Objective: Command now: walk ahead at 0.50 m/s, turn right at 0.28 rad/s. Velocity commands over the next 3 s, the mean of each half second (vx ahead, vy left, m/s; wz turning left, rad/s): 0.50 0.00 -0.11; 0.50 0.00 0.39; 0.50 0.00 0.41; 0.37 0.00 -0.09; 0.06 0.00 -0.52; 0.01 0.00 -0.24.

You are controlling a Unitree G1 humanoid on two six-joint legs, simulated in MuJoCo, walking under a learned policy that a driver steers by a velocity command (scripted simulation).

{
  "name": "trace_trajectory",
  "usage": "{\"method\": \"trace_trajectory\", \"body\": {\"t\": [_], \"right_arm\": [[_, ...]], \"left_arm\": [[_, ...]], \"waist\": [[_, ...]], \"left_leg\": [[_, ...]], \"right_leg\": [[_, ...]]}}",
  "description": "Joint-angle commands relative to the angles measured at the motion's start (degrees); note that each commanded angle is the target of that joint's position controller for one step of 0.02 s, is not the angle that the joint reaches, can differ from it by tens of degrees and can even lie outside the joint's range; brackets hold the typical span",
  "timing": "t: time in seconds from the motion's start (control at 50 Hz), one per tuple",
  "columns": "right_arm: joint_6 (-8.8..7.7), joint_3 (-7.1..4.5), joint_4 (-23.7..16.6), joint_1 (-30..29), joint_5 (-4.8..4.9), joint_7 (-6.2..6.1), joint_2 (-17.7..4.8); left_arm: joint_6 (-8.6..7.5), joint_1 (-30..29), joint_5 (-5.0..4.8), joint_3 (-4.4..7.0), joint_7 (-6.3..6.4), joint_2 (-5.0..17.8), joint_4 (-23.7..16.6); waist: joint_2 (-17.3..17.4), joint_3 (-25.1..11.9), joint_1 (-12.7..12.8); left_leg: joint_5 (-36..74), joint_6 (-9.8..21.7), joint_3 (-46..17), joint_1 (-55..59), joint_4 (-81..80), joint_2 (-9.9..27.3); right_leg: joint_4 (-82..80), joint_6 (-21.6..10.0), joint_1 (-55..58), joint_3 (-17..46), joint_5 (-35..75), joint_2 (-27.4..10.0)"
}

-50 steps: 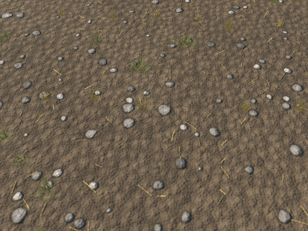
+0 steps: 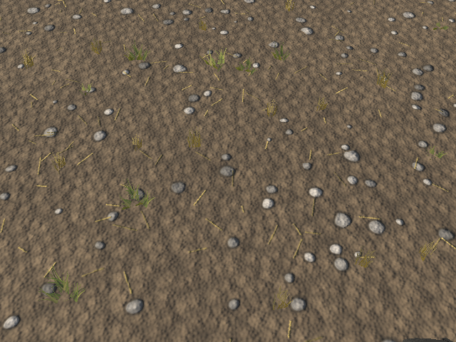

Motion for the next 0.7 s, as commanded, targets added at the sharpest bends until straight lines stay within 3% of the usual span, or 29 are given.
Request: {"method": "trace_trajectory", "body": {"t": [0.02,0.04,0.06,0.1,0.16,0.22,0.3,0.36,0.4,0.42,0.44,0.46,0.48,0.5,0.52,0.54,0.56,0.6,0.7], "right_arm": [[0.48,-2.61,-0.4,10.9,0.03,-0.15,-7.9],[0.73,-2.19,0.0,9.3,-0.22,-0.16,-6.8],[0.67,-1.74,0.2,8.5,-0.57,-0.30,-5.9],[0.51,-1.52,1.0,8.9,-0.04,-0.30,-5.3],[0.63,-2.20,2.4,10.2,0.67,-0.61,-8.1],[1.26,-2.44,3.7,11.5,1.02,-0.89,-9.5],[2.03,-2.41,6.1,15.2,1.61,-0.85,-10.2],[2.90,-2.66,7.4,16.2,1.86,-1.08,-11.1],[3.50,-2.86,7.6,14.8,1.97,-1.40,-12.0],[3.62,-2.46,7.5,14.8,1.85,-1.52,-11.0],[3.43,-1.29,6.1,14.1,0.65,-1.66,-8.5],[2.34,0.75,4.9,20.5,0.41,-1.44,-2.1],[1.46,-0.27,5.9,18.4,1.60,-1.17,-6.6],[1.05,-1.29,4.3,13.7,2.88,-0.92,-9.7],[1.09,-1.23,3.7,10.7,2.74,-1.01,-9.3],[1.43,-1.40,3.5,9.2,1.88,-1.11,-8.6],[2.16,-1.64,3.9,10.3,1.69,-1.14,-8.0],[3.67,-1.39,4.8,12.2,1.91,-1.21,-5.6],[4.42,-1.32,2.8,6.8,1.52,-0.97,-4.2]], "left_arm": [[-1.47,-3.6,0.27,0.94,0.11,7.2,-5.8],[-1.78,-6.1,1.09,0.92,-0.02,6.4,-6.7],[-1.91,-6.0,1.14,0.95,-0.33,5.5,-6.8],[-1.79,-4.8,0.90,0.57,-0.71,3.6,-6.4],[-1.79,-9.0,1.40,-0.38,-0.88,1.6,-7.8],[-2.25,-14.0,1.26,-1.03,-1.36,0.5,-8.6],[-2.69,-19.9,0.59,-0.96,-2.12,1.1,-10.0],[-3.07,-21.9,0.45,-0.61,-2.79,2.2,-11.1],[-3.25,-16.8,0.81,0.37,-2.76,4.0,-9.8],[-3.15,-9.4,1.16,1.65,-2.34,6.3,-7.5],[-2.93,1.0,1.71,2.89,-1.71,10.0,-5.6],[-2.43,4.7,1.98,3.89,-1.62,14.9,-4.7],[-2.27,5.7,1.41,2.64,-1.62,9.8,-4.5],[-2.46,2.2,1.31,1.77,-1.54,7.7,-4.5],[-2.60,-1.3,1.57,1.24,-1.55,6.3,-4.7],[-2.88,-4.3,1.93,0.79,-1.80,4.6,-4.6],[-3.42,-6.1,2.33,0.52,-1.88,3.5,-4.4],[-4.40,-7.4,2.21,0.70,-1.98,3.0,-3.4],[-4.93,-6.3,2.56,1.55,-1.06,5.2,-0.4]], "waist": [[5.7,-3.6,-6.5],[5.1,-0.6,-5.7],[6.7,-0.2,-4.2],[8.3,-0.8,-3.2],[6.9,0.3,-3.9],[6.5,0.9,-5.5],[6.4,2.2,-7.5],[6.9,3.0,-6.8],[6.9,0.3,-2.9],[5.8,-4.5,0.5],[1.4,-12.5,4.9],[-13.5,-19.2,2.6],[-10.7,-19.2,4.6],[-7.3,-10.7,4.3],[-4.0,-6.6,2.6],[-2.5,-3.1,1.0],[-4.0,-2.2,-1.0],[-3.8,-1.0,-2.7],[-1.1,1.7,-2.3]], "left_leg": [[-16.3,10.6,-30.8,29.3,-16.1,19.9],[-9.4,10.7,-25.9,24.5,-17.1,17.8],[-4.2,10.2,-22.2,21.5,-18.1,16.1],[1.7,10.6,-17.9,19.5,-19.7,14.4],[7.6,12.0,-13.8,18.5,-22.1,14.9],[9.4,10.9,-8.9,17.9,-23.0,13.6],[9.9,9.7,-6.8,19.3,-21.9,14.1],[12.5,8.6,-7.6,23.6,-19.5,16.4],[24.0,6.9,-5.7,24.4,-13.1,15.6],[30.3,5.6,-3.3,22.2,-4.4,12.9],[20.7,3.3,-0.7,12.5,11.2,10.1],[-13.3,-0.7,1.5,-10.3,32.2,0.5],[-23.5,-0.4,-6.0,-17.3,40.3,1.6],[-19.3,0.2,-6.3,-20.6,41.9,4.1],[-14.3,0.3,-4.9,-19.0,39.7,6.6],[-11.0,-0.1,-4.7,-17.3,36.8,8.0],[-8.5,-0.3,-5.3,-13.9,35.0,9.4],[-6.3,-1.1,-5.4,-10.7,33.3,9.6],[6.7,-2.2,-6.5,-15.0,22.4,9.1]], "right_leg": [[16.9,0.4,-29.8,-1.7,5.3,-5.4],[13.5,0.4,-29.2,-2.3,7.9,-7.0],[10.7,0.4,-26.4,-3.0,9.9,-8.7],[6.2,0.9,-23.8,-4.9,10.7,-9.5],[-3.4,2.1,-24.6,-6.7,14.7,-10.3],[-14.2,2.5,-21.8,-8.1,24.0,-9.8],[-22.3,2.3,-17.9,-9.4,29.6,-8.0],[-25.8,0.3,-17.1,-9.5,25.8,-7.3],[-29.1,-1.7,-8.4,-11.3,24.4,-5.4],[-29.9,-3.4,2.6,-12.1,24.9,-4.6],[-27.8,-6.9,18.9,-3.1,26.2,-13.0],[-32.3,-15.5,37.2,22.1,16.0,-26.8],[-37.4,-15.6,35.8,29.7,7.8,-27.7],[-38.6,-13.3,29.1,21.7,8.6,-26.0],[-39.9,-11.8,21.8,14.8,12.9,-23.6],[-42.1,-11.0,15.7,10.1,17.1,-21.5],[-43.9,-10.4,11.5,6.4,20.4,-20.3],[-47.0,-10.3,6.9,1.1,24.7,-19.3],[-49.4,-9.2,7.4,-9.3,33.1,-18.5]]}}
